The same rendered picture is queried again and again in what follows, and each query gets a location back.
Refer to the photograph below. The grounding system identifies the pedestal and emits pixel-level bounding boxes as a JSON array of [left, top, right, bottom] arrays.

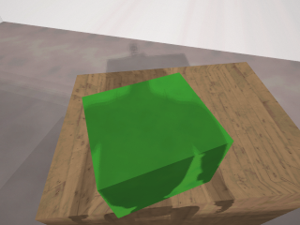
[[35, 62, 300, 225]]

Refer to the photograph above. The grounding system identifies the carton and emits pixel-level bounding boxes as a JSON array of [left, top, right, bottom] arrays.
[[82, 72, 234, 218]]

